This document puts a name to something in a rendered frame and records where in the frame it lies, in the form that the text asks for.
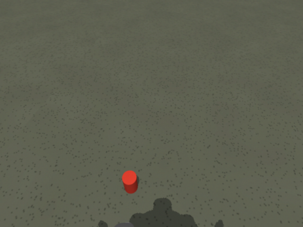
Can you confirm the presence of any can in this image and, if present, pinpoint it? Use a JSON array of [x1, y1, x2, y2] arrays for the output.
[[122, 170, 138, 194]]

